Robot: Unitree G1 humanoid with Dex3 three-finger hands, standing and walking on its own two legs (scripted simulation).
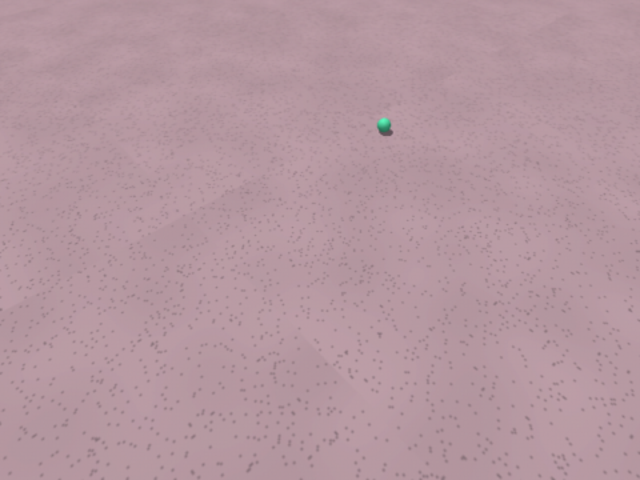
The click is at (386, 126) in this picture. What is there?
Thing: free ball
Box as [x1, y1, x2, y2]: [377, 118, 390, 131]
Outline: 382,118 378,121 377,127 381,131 386,131 390,126 390,122 386,118
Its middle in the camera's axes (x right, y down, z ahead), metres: +0.37 -0.66 +2.21
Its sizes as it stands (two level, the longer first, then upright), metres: 0.077 0.077 0.077
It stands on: the floor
